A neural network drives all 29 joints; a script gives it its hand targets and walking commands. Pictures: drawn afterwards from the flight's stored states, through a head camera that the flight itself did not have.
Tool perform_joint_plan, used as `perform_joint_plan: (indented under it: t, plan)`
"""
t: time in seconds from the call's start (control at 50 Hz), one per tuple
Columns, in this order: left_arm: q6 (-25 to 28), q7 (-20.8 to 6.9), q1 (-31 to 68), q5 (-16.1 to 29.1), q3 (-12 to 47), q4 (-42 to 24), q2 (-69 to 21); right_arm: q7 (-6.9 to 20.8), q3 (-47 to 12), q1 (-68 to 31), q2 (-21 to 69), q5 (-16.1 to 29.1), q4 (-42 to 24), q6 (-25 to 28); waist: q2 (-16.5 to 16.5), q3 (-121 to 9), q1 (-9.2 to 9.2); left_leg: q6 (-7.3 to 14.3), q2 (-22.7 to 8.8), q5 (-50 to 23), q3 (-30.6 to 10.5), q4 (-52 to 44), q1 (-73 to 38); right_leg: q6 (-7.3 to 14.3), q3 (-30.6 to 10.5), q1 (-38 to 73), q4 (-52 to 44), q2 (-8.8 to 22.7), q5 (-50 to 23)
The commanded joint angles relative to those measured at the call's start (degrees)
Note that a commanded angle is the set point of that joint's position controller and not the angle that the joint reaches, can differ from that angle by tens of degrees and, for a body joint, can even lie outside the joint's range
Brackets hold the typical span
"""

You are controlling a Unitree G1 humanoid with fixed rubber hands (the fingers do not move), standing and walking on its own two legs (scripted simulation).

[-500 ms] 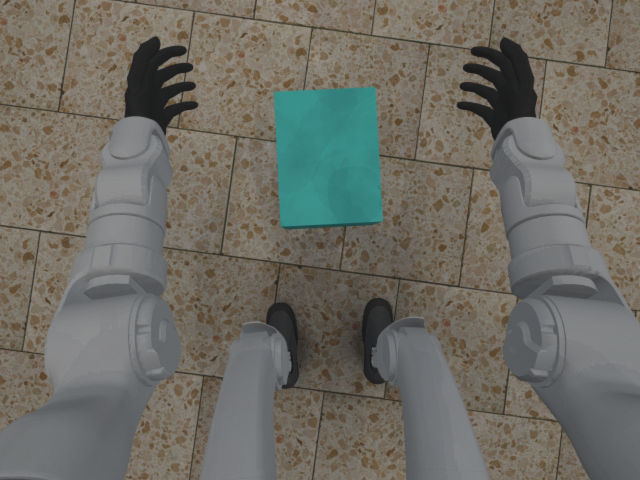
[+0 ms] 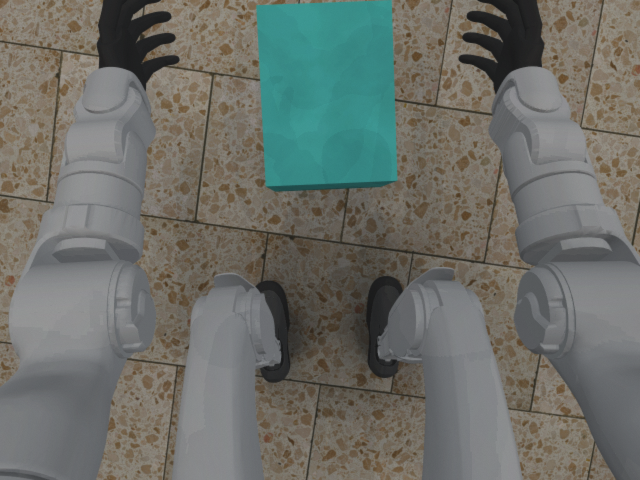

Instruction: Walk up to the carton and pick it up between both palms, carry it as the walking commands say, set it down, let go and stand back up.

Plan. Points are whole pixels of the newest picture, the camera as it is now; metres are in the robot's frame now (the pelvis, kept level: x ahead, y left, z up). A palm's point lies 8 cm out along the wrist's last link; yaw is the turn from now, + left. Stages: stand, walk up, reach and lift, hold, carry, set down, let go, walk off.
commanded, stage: reach and lift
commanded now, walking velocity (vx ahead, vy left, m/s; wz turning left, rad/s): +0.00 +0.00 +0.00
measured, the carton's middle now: (326, 107) +0.57 +0.00 -0.42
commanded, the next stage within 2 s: none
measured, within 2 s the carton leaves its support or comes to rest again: neither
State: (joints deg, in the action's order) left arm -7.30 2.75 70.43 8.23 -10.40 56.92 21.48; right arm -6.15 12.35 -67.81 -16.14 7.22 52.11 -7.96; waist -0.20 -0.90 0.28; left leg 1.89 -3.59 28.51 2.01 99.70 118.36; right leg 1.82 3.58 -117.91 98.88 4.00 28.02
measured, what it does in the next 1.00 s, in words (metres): lowers itself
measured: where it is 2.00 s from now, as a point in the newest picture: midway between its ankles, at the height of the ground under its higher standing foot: (328, 346)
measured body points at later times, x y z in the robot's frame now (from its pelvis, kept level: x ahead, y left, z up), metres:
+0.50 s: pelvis -0.02 +0.00 -0.10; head +0.34 +0.01 +0.17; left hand +0.53 +0.21 -0.26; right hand +0.53 -0.18 -0.26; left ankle +0.10 +0.11 -0.46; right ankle +0.10 -0.11 -0.46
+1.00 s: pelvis -0.02 +0.00 -0.15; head +0.36 +0.01 +0.08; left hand +0.53 +0.21 -0.34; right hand +0.54 -0.17 -0.34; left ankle +0.10 +0.11 -0.46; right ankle +0.10 -0.11 -0.46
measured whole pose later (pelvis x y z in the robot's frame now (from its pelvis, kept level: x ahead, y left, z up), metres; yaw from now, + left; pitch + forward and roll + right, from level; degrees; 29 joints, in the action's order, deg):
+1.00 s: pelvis -0.02 +0.00 -0.15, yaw +0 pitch +35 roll -1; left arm -0.2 4.9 88.6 20.2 3.7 73.1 26.2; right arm -7.4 -0.6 -89.4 -21.8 19.4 74.2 0.2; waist -1.2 25.2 -0.2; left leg 2.7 -4.5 30.8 1.3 128.6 133.2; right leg 2.8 2.6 -133.0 127.9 4.7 30.2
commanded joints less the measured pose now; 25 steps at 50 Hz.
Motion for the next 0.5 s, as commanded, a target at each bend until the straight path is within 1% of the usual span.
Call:
perform_joint_plan:
  t: [0.0,0.08,0.16,0.34,0.48]
  plan:
    - [1.3,0.6,16.4,0.9,0.2,-4.5,7.7,-0.5,0.0,-15.5,-7.1,0.3,-4.3,1.4,1.5,-61.7,-0.16,-2.9,6.2,-15.7,-0.7,-5.1,-30.6,-2.4,-1.7,33.1,-3.1,-7.2,-15.7]
    - [2.0,1.3,18.1,1.3,0.9,-1.8,7.7,-0.9,-0.4,-17.3,-7.4,0.8,-1.3,2.1,1.5,-58.0,-0.27,-2.8,5.7,-13.0,-0.9,-1.9,-27.4,-2.2,-1.7,30.0,0.3,-6.7,-13.3]
    - [2.7,1.8,19.8,1.9,1.8,-0.2,8.2,-1.3,-1.3,-19.1,-8.1,1.8,0.6,2.9,1.3,-56.4,-0.47,-2.6,5.2,-11.9,-1.1,1.2,-26.0,-2.2,-1.9,28.7,3.4,-6.3,-12.6]
    - [4.2,2.6,23.3,4.2,4.8,1.8,8.9,-1.8,-4.6,-22.9,-9.5,5.3,3.6,4.7,1.2,-54.5,-0.79,-2.6,4.1,-13.5,-2.3,7.6,-25.1,-2.1,-2.5,27.2,9.6,-5.6,-14.3]
    - [5.5,2.8,25.4,5.7,6.9,4.7,9.3,-1.7,-6.8,-25.6,-9.9,7.5,7.6,6.2,1.3,-50.5,-0.82,-2.7,3.4,-14.2,-3.3,11.6,-23.0,-2.0,-3.4,24.3,13.7,-5.0,-14.9]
